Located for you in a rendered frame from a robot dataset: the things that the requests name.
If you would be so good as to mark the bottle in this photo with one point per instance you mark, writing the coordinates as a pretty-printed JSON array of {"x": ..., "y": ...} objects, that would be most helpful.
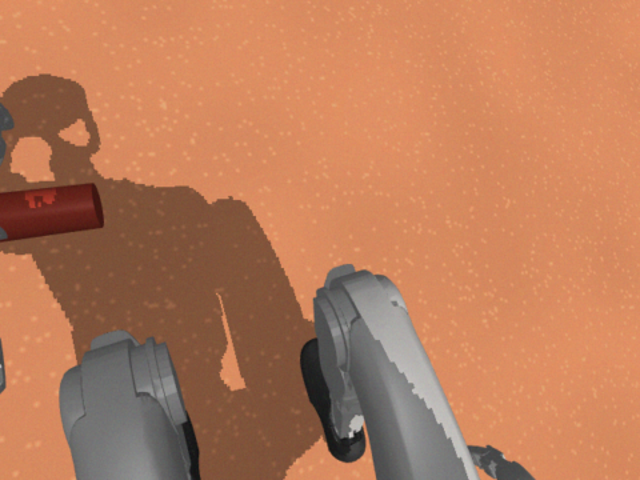
[{"x": 49, "y": 211}]

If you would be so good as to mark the left robot foot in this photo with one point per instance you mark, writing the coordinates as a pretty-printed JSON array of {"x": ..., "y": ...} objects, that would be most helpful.
[{"x": 192, "y": 448}]

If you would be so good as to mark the right robot hand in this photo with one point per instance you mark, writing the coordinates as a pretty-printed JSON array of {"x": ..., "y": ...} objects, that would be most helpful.
[{"x": 495, "y": 464}]

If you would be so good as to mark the right robot foot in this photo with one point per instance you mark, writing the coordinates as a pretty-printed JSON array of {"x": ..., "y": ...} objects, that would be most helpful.
[{"x": 345, "y": 450}]

